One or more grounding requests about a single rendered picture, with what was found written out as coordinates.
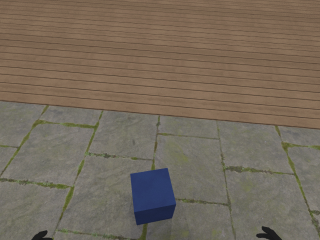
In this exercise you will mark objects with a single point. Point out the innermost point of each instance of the carton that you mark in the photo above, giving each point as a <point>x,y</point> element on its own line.
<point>153,196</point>

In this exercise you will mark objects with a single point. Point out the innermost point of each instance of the robot right hand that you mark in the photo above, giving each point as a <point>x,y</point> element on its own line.
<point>269,234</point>

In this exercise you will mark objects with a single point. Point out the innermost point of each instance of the robot left hand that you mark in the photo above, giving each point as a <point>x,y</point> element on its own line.
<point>40,236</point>

